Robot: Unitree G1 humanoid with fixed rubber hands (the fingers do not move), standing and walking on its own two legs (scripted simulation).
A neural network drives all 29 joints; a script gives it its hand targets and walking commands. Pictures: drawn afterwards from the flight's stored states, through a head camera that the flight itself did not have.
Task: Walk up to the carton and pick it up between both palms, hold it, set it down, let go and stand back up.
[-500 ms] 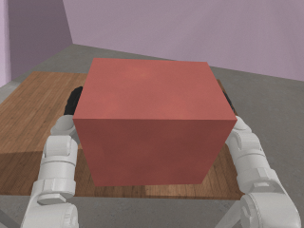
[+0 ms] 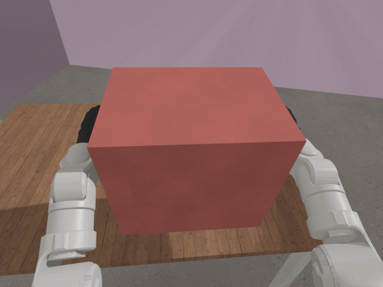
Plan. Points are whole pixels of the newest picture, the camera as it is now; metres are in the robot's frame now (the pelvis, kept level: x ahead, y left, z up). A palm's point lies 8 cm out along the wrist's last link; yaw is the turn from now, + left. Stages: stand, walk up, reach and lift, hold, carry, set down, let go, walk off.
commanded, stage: reach and lift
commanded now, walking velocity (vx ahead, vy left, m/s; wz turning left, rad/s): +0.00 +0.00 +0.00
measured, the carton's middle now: (191, 152) +0.37 -0.01 +0.14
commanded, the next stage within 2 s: hold in 0.70 s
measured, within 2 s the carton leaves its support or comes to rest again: neither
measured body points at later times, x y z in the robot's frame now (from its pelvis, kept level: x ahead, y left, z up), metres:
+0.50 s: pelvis -0.01 -0.01 +0.00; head -0.07 +0.01 +0.45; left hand +0.36 +0.21 +0.20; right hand +0.37 -0.19 +0.19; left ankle +0.03 +0.12 -0.75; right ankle -0.01 -0.13 -0.75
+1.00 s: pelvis +0.00 -0.01 +0.00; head -0.06 +0.01 +0.45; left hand +0.37 +0.20 +0.20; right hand +0.38 -0.21 +0.22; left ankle +0.03 +0.12 -0.75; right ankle -0.01 -0.13 -0.75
